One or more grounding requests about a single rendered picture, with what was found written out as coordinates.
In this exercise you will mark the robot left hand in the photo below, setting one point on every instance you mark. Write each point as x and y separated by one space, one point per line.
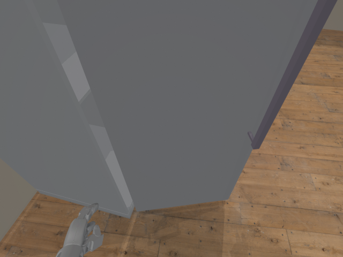
80 228

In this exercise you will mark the left robot forearm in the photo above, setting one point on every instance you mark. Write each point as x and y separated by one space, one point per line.
71 251

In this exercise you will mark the handle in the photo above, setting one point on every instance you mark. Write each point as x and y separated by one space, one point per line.
310 34

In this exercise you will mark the fridge door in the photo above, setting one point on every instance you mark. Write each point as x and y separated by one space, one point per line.
179 83

